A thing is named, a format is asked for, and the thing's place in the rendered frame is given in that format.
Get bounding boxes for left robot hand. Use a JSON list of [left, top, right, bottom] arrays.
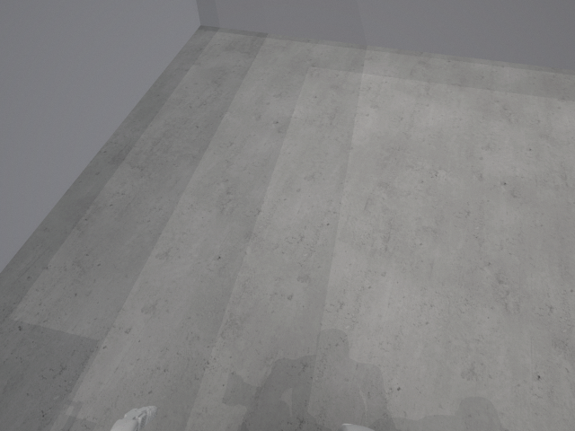
[[110, 406, 158, 431]]

